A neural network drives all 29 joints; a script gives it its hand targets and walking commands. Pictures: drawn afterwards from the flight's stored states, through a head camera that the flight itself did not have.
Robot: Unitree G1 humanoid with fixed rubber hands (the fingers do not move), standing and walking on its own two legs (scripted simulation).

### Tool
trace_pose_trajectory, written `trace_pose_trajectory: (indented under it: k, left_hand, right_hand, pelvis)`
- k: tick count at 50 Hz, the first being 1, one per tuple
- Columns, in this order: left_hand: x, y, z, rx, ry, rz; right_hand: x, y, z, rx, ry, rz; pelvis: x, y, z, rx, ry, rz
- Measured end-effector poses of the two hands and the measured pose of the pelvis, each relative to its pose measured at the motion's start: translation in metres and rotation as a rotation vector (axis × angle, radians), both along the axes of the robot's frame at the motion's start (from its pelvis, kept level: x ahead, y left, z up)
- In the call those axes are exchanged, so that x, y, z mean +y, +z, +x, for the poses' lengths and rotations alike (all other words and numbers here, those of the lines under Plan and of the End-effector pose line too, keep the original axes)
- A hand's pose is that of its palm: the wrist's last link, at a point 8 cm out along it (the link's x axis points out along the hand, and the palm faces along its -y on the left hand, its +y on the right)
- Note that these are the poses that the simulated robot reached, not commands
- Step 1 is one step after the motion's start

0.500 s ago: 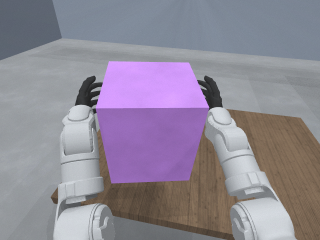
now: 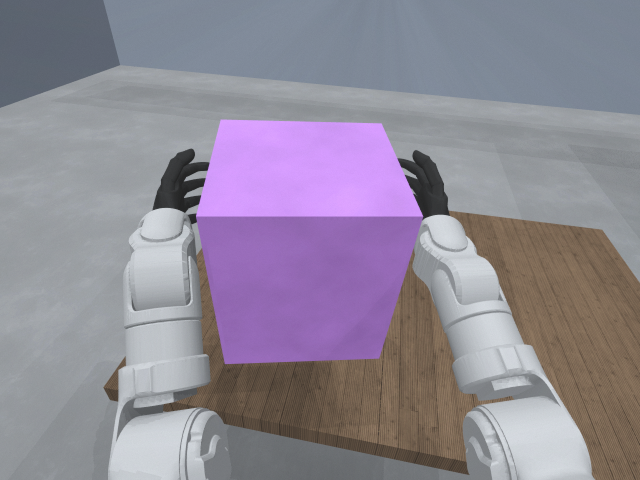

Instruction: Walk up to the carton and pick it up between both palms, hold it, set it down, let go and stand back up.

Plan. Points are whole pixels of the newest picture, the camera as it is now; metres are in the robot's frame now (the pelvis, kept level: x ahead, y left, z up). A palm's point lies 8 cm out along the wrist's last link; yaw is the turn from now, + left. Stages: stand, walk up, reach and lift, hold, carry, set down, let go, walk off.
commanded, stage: hold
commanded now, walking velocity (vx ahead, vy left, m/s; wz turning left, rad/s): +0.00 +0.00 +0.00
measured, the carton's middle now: (303, 243) +0.39 -0.01 +0.17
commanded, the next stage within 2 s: none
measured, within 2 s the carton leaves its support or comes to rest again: neither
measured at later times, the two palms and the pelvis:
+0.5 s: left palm (170, 217) +0.36 +0.14 +0.24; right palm (428, 215) +0.36 -0.16 +0.23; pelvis +0.01 +0.00 +0.00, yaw +0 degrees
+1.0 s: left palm (177, 216) +0.37 +0.14 +0.23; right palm (432, 218) +0.36 -0.17 +0.22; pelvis +0.00 +0.00 +0.00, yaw +0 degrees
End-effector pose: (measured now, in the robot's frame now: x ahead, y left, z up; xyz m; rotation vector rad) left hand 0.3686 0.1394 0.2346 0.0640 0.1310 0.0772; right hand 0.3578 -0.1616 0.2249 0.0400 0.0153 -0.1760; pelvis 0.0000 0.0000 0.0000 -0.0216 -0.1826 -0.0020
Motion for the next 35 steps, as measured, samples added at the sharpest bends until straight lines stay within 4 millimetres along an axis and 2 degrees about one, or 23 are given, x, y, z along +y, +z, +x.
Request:
trace_pose_trajectory:
  k: [9, 15, 19, 35]
  left_hand:
    - [-0.004, -0.004, 0.003, 0.009, -0.002, -0.003]
    - [-0.003, 0.003, 0.000, -0.025, 0.002, -0.003]
    - [-0.002, 0.001, -0.001, -0.009, 0.003, -0.014]
    - [0.000, 0.002, -0.003, -0.003, -0.001, -0.003]
  right_hand:
    - [-0.004, -0.006, 0.001, 0.010, -0.003, -0.001]
    - [-0.004, 0.004, 0.001, -0.026, 0.002, -0.002]
    - [-0.002, 0.004, 0.000, -0.009, 0.000, -0.009]
    - [-0.001, 0.001, -0.003, -0.003, -0.006, 0.002]
  pelvis:
    - [-0.002, 0.000, 0.004, -0.004, 0.003, -0.001]
    - [-0.003, 0.000, 0.007, -0.012, 0.005, -0.005]
    - [-0.004, 0.000, 0.008, -0.021, 0.004, -0.003]
    - [-0.004, 0.000, 0.001, -0.014, 0.007, 0.000]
